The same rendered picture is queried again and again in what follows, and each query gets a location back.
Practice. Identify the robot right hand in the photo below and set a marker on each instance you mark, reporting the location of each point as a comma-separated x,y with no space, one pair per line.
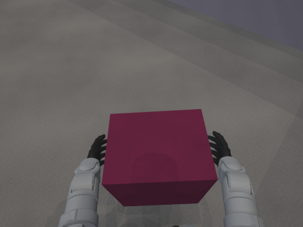
221,147

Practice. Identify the robot left forearm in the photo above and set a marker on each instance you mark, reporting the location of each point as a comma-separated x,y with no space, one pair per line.
82,200

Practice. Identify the carton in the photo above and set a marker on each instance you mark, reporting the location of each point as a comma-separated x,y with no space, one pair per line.
158,158

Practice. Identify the robot left hand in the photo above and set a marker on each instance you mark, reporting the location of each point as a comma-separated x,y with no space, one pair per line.
97,148

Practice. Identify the robot right forearm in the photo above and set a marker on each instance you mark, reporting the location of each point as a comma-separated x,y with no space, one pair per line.
239,199

